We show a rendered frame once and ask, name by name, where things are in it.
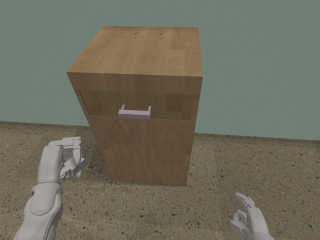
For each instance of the robot right hand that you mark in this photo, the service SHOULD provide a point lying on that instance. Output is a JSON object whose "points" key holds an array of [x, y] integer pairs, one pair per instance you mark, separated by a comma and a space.
{"points": [[246, 224]]}

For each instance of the drawer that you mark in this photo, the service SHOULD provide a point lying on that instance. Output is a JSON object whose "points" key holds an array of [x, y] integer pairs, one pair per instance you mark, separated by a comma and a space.
{"points": [[172, 106]]}

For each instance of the robot left hand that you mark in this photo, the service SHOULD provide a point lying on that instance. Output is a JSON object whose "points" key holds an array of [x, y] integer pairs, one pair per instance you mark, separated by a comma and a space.
{"points": [[53, 159]]}

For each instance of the left robot forearm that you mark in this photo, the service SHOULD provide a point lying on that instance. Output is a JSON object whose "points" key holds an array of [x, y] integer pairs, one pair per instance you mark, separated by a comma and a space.
{"points": [[41, 213]]}

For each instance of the handle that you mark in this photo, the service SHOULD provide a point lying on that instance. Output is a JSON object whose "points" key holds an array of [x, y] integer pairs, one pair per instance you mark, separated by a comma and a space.
{"points": [[135, 114]]}

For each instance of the cabinet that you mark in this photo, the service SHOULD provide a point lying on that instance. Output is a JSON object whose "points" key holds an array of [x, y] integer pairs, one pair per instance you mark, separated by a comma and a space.
{"points": [[142, 59]]}

